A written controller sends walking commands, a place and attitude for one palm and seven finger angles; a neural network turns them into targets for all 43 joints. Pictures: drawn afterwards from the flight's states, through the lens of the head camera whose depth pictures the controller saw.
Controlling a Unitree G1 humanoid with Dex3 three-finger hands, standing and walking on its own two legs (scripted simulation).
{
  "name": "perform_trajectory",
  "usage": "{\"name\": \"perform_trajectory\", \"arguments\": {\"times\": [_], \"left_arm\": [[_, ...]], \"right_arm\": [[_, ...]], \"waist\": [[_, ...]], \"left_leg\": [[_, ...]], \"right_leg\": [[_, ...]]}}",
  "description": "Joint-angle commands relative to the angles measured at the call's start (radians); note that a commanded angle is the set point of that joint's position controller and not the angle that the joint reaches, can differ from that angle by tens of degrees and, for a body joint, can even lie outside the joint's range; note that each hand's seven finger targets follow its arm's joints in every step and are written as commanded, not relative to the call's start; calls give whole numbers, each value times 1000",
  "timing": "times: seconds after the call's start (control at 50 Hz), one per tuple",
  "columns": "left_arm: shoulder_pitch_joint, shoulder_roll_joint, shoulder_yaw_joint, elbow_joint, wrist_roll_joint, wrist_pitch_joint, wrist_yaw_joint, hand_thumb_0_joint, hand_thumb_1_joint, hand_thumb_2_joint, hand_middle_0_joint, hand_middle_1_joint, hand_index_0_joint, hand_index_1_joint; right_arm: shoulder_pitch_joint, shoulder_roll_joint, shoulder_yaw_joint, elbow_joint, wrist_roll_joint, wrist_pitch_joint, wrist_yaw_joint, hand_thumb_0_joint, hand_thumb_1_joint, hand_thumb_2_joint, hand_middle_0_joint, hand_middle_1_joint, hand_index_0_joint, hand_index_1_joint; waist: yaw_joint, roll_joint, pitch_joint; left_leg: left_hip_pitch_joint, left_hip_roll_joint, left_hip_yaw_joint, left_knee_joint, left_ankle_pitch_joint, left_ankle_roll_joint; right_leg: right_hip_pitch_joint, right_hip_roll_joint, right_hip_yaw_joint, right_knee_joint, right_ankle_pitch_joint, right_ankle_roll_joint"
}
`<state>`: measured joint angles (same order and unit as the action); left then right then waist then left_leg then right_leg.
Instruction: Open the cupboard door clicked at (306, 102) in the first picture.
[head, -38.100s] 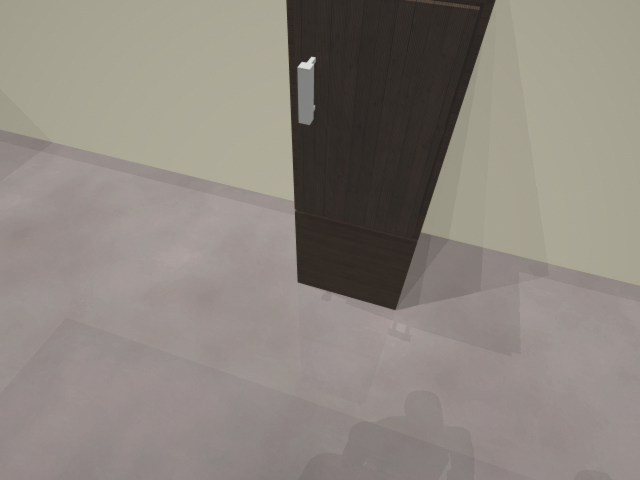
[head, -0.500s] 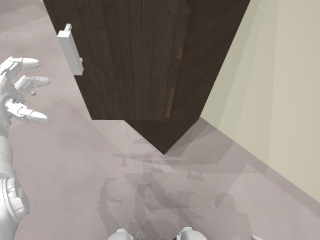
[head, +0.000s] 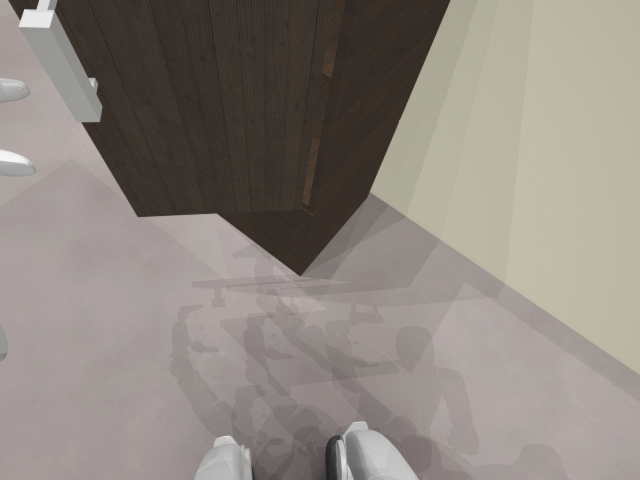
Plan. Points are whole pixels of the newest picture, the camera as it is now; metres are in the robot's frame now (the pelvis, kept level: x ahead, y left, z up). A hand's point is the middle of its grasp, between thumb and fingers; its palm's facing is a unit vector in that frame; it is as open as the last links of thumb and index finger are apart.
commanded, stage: move the hooked fingers beside the handle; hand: left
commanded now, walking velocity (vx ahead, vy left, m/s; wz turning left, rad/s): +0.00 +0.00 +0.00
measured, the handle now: (69, 59) +0.59 +0.25 +0.11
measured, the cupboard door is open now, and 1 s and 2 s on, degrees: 44 44 44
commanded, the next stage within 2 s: slide the fingers in behind the handle in 1.38 s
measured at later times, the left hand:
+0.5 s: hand out of the picture +0.54 +0.32 +0.11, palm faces +0.02 -1.00 +0.01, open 14.0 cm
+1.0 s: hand out of the picture +0.53 +0.31 +0.11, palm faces +0.06 -1.00 +0.00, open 14.0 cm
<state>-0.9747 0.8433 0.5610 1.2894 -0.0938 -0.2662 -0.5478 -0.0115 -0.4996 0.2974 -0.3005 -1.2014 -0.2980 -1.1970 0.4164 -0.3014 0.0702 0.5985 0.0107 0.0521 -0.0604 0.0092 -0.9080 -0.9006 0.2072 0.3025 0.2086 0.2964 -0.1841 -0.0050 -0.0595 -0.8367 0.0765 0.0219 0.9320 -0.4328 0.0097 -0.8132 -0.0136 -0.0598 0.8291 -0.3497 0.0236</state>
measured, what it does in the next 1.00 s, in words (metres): stands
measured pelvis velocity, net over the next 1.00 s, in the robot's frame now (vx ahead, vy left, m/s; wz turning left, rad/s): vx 0.01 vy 0.00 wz -0.01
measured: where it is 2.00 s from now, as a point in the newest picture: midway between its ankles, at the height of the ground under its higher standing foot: outside the picture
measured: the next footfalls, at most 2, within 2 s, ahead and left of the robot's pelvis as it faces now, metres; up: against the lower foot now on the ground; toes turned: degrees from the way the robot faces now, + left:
none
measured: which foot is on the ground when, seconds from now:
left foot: down 0.00-1.00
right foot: down 0.00-1.00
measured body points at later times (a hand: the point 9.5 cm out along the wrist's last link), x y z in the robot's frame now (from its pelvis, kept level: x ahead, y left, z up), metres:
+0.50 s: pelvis +0.01 +0.01 -0.01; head +0.18 +0.05 +0.41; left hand +0.53 +0.37 +0.11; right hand -0.03 -0.25 -0.09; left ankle +0.00 +0.11 -0.69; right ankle +0.02 -0.14 -0.69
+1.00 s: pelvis +0.01 +0.00 -0.01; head +0.17 +0.04 +0.42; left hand +0.52 +0.36 +0.11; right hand +0.00 -0.26 -0.10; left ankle +0.00 +0.11 -0.69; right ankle +0.02 -0.14 -0.69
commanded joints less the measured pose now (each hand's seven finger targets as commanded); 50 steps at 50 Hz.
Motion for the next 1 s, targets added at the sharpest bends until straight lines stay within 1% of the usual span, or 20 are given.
{"name": "perform_trajectory", "arguments": {"times": [0.0, 0.04, 0.16, 0.2, 0.26, 0.32, 0.36, 0.44, 0.48, 0.58, 0.66, 0.68, 0.7, 0.76, 0.8, 0.86, 0.9, 0.92, 0.96, 0.98], "left_arm": [[-452, 395, 38, -194, -7, -54, -10, 0, -500, 300, -300, -1200, -300, -1200], [-449, 387, 26, -176, 5, -44, -11, 0, -500, 300, -300, -1200, -300, -1200], [-503, 456, 43, -145, 27, -27, -19, 0, -500, 300, -300, -1200, -300, -1200], [-526, 482, 48, -151, 31, -26, -23, 0, -500, 300, -300, -1200, -300, -1200], [-500, 449, 20, -108, 40, -6, -29, 0, -500, 300, -300, -1200, -300, -1200], [-475, 527, 83, -144, 36, -9, -39, 0, -500, 300, -300, -1200, -300, -1200], [-482, 476, 49, -162, 36, -5, -44, 0, -500, 300, -300, -1200, -300, -1200], [-459, 469, 76, -230, 20, -15, -37, 0, -500, 300, -300, -1200, -300, -1200], [-467, 422, 59, -244, 6, -16, -33, 0, -500, 300, -300, -1200, -300, -1200], [-473, 407, 53, -259, 12, -14, -4, 0, -500, 300, -300, -1200, -300, -1200], [-442, 377, 36, -262, 21, -17, 18, 0, -500, 300, -300, -1200, -300, -1200], [-458, 347, 18, -272, 12, -22, 19, 0, -500, 300, -300, -1200, -300, -1200], [-469, 366, 34, -280, 10, -25, 22, 0, -500, 300, -300, -1200, -300, -1200], [-430, 350, 20, -218, 12, -15, 27, 0, -500, 300, -300, -1200, -300, -1200], [-440, 381, 38, -229, 12, -22, 30, 0, -500, 300, -300, -1200, -300, -1200], [-446, 410, 44, -194, 21, -25, 32, 0, -500, 300, -300, -1200, -300, -1200], [-447, 430, 58, -218, 20, -43, 26, 0, -500, 300, -300, -1200, -300, -1200], [-435, 442, 68, -196, 22, -42, 24, 0, -500, 300, -300, -1200, -300, -1200], [-462, 424, 38, -167, 24, -37, 15, 0, -500, 300, -300, -1200, -300, -1200], [-486, 406, 27, -181, 14, -44, 7, 0, -500, 300, -300, -1200, -300, -1200]], "right_arm": [[174, -203, -73, -48, -1, 2, -22, 0, -900, -900, 200, 300, 200, 300], [185, -200, -72, -48, -3, 9, -19, 0, -900, -900, 200, 300, 200, 300], [212, -205, -61, -48, -4, 31, -15, 0, -900, -900, 200, 300, 200, 300], [218, -206, -57, -49, -4, 36, -17, 0, -900, -900, 200, 300, 200, 300], [223, -203, -52, -52, -5, 42, -13, 0, -900, -900, 200, 300, 200, 300], [236, -209, -55, -60, -9, 47, -10, 0, -900, -900, 200, 300, 200, 300], [238, -203, -56, -61, -10, 53, -2, 0, -900, -900, 200, 300, 200, 300], [252, -204, -67, -59, -16, 63, 11, 0, -900, -900, 200, 300, 200, 300], [253, -202, -71, -55, -17, 66, 16, 0, -900, -900, 200, 300, 200, 300], [250, -199, -71, -52, -20, 70, 22, 0, -900, -900, 200, 300, 200, 300], [246, -193, -75, -53, -21, 72, 26, 0, -900, -900, 200, 300, 200, 300], [242, -191, -74, -55, -20, 71, 26, 0, -900, -900, 200, 300, 200, 300], [240, -193, -75, -50, -22, 70, 27, 0, -900, -900, 200, 300, 200, 300], [229, -192, -71, -59, -16, 70, 25, 0, -900, -900, 200, 300, 200, 300], [222, -196, -70, -65, -14, 68, 21, 0, -900, -900, 200, 300, 200, 300], [211, -195, -65, -73, -10, 62, 16, 0, -900, -900, 200, 300, 200, 300], [211, -197, -66, -73, -10, 59, 14, 0, -900, -900, 200, 300, 200, 300], [210, -197, -65, -71, -11, 57, 13, 0, -900, -900, 200, 300, 200, 300], [207, -197, -61, -68, -5, 59, 9, 0, -900, -900, 200, 300, 200, 300], [208, -194, -60, -65, -5, 58, 4, 0, -900, -900, 200, 300, 200, 300]], "waist": [[7, 218, -455], [-4, 228, -463], [-26, 222, -475], [-29, 263, -499], [-39, 255, -466], [-14, 276, -544], [-24, 294, -526], [-8, 335, -570], [-18, 327, -556], [-14, 337, -537], [-12, 311, -533], [-20, 333, -527], [-16, 344, -535], [-22, 250, -460], [-14, 278, -482], [-23, 208, -453], [-11, 277, -502], [-9, 253, -490], [-35, 207, -453], [-38, 243, -456]], "left_leg": [[316, -38, -60, -92, 418, 17], [324, -36, -58, -83, 430, 18], [293, -32, -59, -54, 458, 25], [319, -29, -64, -46, 496, 21], [305, -26, -67, -43, 480, 22], [332, -26, -70, -29, 546, 19], [351, -22, -73, -28, 575, 15], [454, -11, -94, -26, 687, 1], [478, -7, -100, -23, 714, -3], [478, -9, -103, -33, 702, -7], [477, -10, -101, -41, 686, -5], [496, -9, -103, -40, 710, -9], [502, -7, -104, -40, 713, -14], [403, -18, -86, -52, 601, 6], [399, -22, -78, -50, 591, 7], [303, -32, -61, -50, 492, 22], [354, -31, -65, -45, 541, 14], [328, -32, -62, -38, 525, 17], [284, -33, -59, -37, 471, 25], [306, -32, -62, -38, 489, 23]], "right_leg": [[170, 61, 20, -57, 283, -35], [154, 62, 19, -58, 287, -33], [147, 69, 17, -52, 309, -29], [128, 71, 13, -44, 325, -30], [94, 73, 5, -46, 298, -29], [121, 76, 2, -28, 338, -32], [92, 78, -4, -29, 345, -31], [53, 84, -16, -30, 341, -34], [26, 89, -21, -31, 335, -37], [35, 89, -23, -39, 325, -40], [52, 88, -24, -45, 324, -37], [37, 89, -24, -45, 329, -39], [40, 88, -26, -44, 329, -38], [79, 85, -20, -52, 326, -34], [98, 84, -12, -47, 340, -35], [153, 82, 0, -47, 344, -31], [139, 81, 0, -38, 356, -35], [150, 82, 2, -36, 355, -35], [144, 82, 6, -42, 337, -28], [130, 81, 4, -39, 342, -32]]}}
